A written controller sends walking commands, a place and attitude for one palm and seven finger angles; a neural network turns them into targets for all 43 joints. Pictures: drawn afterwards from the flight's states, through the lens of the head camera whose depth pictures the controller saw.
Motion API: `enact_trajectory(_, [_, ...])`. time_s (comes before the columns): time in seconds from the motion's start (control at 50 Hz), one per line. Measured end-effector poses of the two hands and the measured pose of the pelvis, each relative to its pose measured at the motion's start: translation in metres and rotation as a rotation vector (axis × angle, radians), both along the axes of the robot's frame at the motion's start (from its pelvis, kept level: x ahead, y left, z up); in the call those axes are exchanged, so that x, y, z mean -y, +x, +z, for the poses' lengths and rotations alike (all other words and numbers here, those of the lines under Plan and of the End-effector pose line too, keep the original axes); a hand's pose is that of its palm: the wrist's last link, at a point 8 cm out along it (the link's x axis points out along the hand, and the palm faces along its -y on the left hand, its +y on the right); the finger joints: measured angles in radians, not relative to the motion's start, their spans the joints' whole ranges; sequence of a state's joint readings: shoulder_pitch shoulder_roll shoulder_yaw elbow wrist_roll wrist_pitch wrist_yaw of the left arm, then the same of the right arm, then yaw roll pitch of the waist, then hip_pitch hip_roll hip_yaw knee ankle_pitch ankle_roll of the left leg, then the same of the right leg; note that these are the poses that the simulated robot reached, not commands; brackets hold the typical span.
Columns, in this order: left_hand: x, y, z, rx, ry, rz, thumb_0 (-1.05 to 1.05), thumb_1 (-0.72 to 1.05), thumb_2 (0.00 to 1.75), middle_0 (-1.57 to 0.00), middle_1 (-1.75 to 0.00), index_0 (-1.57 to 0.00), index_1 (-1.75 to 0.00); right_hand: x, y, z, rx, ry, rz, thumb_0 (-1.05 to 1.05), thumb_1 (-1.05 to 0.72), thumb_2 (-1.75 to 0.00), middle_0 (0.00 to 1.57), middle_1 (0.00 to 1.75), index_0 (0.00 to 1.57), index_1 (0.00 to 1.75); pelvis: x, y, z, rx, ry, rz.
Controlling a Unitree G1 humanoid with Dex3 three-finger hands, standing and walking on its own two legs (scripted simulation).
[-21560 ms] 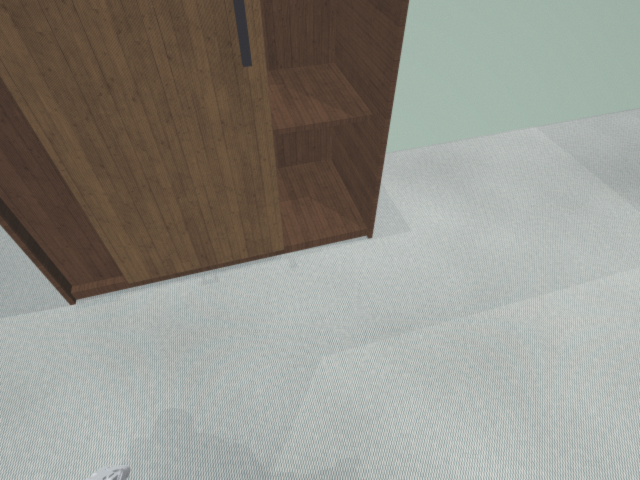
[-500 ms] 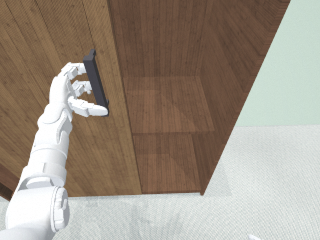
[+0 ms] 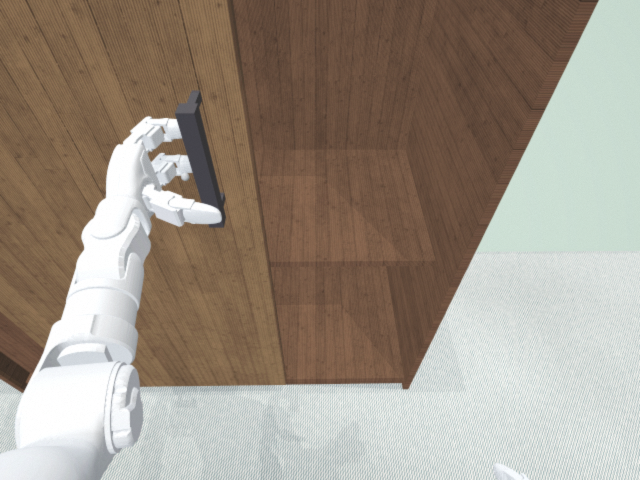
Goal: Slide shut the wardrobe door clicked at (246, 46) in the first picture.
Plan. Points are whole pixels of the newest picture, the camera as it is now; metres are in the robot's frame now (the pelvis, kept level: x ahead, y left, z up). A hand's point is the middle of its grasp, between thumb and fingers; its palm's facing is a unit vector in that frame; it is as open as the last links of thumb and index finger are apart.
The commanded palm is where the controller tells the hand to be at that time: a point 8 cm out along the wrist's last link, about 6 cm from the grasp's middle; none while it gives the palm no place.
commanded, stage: move the hooked fingers beside the handle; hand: left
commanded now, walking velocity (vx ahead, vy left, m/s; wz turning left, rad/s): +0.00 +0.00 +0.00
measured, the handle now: (207, 163) +0.48 +0.17 +0.15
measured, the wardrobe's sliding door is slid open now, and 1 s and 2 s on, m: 0.37 0.37 0.37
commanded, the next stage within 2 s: none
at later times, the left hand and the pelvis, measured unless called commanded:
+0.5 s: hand (185, 183) +0.43 +0.19 +0.16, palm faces +0.07 -1.00 +0.00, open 13.9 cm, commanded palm +0.40 +0.24 +0.15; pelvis +0.01 +0.00 +0.00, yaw -1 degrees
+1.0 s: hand (164, 188) +0.42 +0.21 +0.16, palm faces +0.08 -1.00 +0.01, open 14.0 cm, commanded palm +0.39 +0.26 +0.15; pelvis +0.01 +0.00 +0.00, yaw -1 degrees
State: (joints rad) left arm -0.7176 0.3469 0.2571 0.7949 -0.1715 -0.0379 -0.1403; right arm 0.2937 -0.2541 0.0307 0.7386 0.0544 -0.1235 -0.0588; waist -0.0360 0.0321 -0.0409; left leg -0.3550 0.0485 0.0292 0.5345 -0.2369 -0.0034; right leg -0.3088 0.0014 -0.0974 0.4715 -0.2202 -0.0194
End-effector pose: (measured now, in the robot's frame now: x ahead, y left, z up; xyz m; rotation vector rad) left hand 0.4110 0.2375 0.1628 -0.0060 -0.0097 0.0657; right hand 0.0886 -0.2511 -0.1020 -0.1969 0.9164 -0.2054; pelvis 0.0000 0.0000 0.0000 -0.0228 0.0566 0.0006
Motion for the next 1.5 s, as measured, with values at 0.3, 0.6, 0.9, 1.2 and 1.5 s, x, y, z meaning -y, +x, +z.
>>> enact_trajectory(0.3, [0.0,0.0,-0.001,0.004,0.009,-0.006,-0.01,-0.5,0.3,-0.36,-1.24,-0.35,-1.23,-0.003,-0.002,0.0,0.001,0.007,-0.009,0.01,-0.9,-0.9,0.2,0.3,0.2,0.3,-0.003,0.002,0.0,-0.001,0.001,-0.007])
enact_trajectory(0.6, [-0.008,-0.006,-0.005,-0.004,0.004,0.015,-0.01,-0.5,0.3,-0.31,-1.2,-0.31,-1.21,-0.001,0.011,0.004,0.027,0.002,-0.019,0.01,-0.9,-0.9,0.2,0.3,0.2,0.3,0.0,0.009,0.002,0.01,0.003,-0.019])
enact_trajectory(0.9, [-0.02,-0.017,-0.002,0.001,0.006,0.014,-0.01,-0.5,0.3,-0.3,-1.2,-0.3,-1.2,0.004,0.029,0.008,0.056,-0.01,-0.006,0.01,-0.9,-0.9,0.2,0.3,0.2,0.3,0.001,0.014,0.002,0.016,0.002,-0.012])
enact_trajectory(1.2, [-0.026,-0.027,0.0,0.005,0.001,0.013,-0.01,-0.5,0.3,-0.3,-1.2,-0.3,-1.2,-0.003,0.038,0.01,0.085,-0.002,0.012,0.01,-0.9,-0.9,0.2,0.3,0.2,0.3,0.0,0.012,0.002,0.027,0.002,-0.009])
enact_trajectory(1.5, [-0.031,-0.032,0.001,0.012,0.008,0.011,-0.01,-0.5,0.3,-0.3,-1.2,-0.3,-1.2,-0.003,0.029,0.009,0.078,-0.008,0.01,0.01,-0.9,-0.9,0.2,0.3,0.2,0.3,-0.002,0.008,0.002,0.028,0.001,-0.009])
